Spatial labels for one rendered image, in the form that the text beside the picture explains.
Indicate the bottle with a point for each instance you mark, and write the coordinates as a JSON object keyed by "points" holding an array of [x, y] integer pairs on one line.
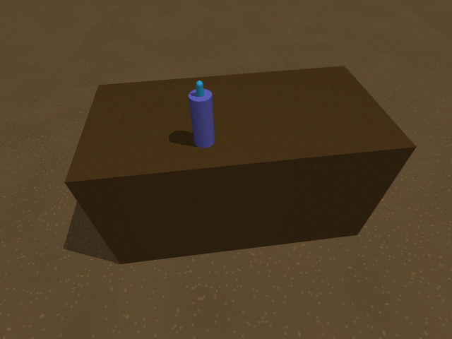
{"points": [[201, 107]]}

